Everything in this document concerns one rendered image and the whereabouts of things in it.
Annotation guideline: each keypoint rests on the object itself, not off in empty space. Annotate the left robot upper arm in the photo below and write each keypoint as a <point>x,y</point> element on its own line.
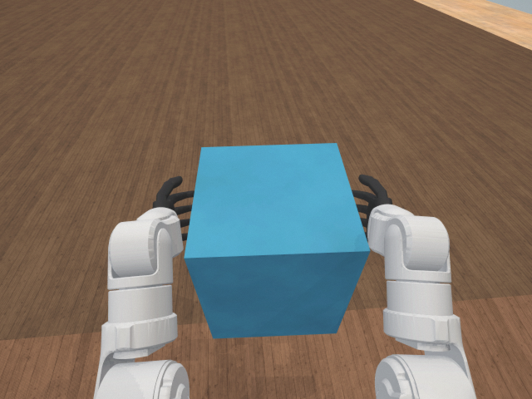
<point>164,379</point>

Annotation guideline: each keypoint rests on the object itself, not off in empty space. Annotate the right robot upper arm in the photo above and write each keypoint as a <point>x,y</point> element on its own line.
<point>401,376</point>

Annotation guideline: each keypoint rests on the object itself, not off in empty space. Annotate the robot right forearm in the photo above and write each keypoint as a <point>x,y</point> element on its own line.
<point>419,309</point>

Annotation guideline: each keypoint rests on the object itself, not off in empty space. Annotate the robot left hand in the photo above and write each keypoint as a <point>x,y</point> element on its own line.
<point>164,199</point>

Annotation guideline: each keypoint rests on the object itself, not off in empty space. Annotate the carton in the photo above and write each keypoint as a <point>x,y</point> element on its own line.
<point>275,245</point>

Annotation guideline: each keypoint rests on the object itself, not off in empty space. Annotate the robot left forearm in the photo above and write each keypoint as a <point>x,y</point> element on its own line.
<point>140,313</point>

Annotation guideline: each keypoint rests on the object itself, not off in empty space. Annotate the robot right hand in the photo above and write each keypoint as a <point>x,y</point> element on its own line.
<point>379,198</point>

